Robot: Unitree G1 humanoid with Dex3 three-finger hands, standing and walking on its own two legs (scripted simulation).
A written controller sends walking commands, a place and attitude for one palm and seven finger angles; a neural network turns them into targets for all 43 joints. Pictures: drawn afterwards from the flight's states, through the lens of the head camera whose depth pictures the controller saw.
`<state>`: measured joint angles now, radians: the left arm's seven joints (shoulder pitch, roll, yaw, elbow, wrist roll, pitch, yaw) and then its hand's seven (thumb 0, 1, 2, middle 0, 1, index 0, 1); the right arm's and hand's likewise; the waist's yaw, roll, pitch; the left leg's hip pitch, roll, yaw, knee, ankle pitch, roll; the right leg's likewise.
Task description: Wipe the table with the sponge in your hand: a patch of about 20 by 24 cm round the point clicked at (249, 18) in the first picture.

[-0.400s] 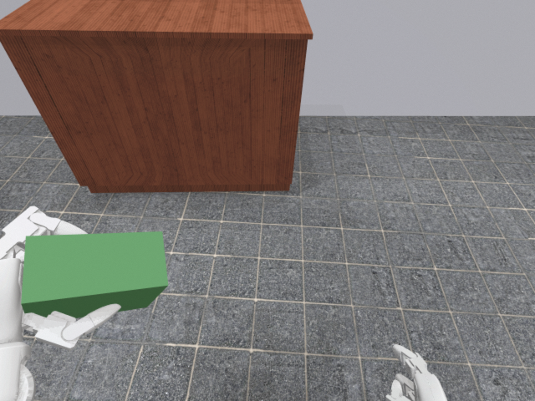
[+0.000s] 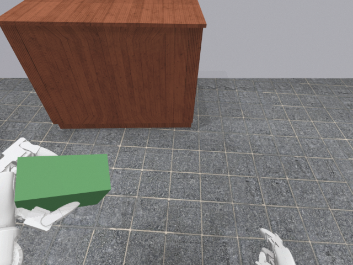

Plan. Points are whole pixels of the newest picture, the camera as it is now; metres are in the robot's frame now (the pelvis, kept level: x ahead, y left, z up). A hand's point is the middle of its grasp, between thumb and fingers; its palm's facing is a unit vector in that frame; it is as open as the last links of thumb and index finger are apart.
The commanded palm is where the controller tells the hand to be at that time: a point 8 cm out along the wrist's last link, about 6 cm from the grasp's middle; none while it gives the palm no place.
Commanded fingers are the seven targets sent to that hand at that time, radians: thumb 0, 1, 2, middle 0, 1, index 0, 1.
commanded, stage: walk to a spot facing it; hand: left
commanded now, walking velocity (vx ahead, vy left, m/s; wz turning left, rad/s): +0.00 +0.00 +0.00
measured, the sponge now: (77, 183) +0.23 +0.20 +0.14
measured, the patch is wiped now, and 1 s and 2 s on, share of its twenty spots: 0.00 0.00 0.00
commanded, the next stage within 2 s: none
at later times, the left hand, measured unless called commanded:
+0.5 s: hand (37, 176) +0.22 +0.26 +0.15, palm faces +0.50 -0.78 -0.38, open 10.6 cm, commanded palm +0.17 +0.30 +0.18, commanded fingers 0.00 0.10 1.30 -1.20 -1.60 -1.20 -1.60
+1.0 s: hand (76, 121) +0.36 +0.25 +0.16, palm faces +0.51 -0.69 -0.51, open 10.5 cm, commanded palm +0.29 +0.28 +0.18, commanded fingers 0.00 0.10 1.30 -1.20 -1.60 -1.20 -1.60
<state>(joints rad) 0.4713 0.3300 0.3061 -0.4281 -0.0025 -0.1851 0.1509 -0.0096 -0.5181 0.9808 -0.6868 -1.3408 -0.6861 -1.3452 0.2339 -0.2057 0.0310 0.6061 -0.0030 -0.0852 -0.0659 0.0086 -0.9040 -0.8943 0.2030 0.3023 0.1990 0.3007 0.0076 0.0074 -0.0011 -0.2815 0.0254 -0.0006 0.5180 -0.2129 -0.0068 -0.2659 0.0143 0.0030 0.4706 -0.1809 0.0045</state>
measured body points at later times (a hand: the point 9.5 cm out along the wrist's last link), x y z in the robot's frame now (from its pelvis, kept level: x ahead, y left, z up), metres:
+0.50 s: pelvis +0.04 +0.00 -0.02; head +0.02 +0.01 +0.43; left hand +0.19 +0.30 +0.17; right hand +0.18 -0.22 -0.11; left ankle +0.04 +0.12 -0.74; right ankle +0.05 -0.12 -0.74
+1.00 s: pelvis +0.19 -0.03 -0.02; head +0.22 -0.04 +0.43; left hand +0.33 +0.28 +0.18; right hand +0.38 -0.21 -0.13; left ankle +0.06 +0.10 -0.70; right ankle +0.27 -0.09 -0.74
